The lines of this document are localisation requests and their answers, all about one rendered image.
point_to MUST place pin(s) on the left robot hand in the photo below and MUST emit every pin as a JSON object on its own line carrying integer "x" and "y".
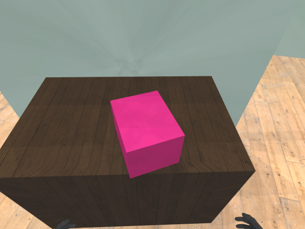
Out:
{"x": 65, "y": 225}

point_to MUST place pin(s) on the right robot hand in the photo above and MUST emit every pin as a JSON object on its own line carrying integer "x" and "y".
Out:
{"x": 253, "y": 224}

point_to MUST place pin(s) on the carton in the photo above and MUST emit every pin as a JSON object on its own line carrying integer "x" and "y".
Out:
{"x": 149, "y": 136}

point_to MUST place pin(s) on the pedestal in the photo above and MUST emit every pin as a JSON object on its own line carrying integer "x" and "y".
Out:
{"x": 63, "y": 158}

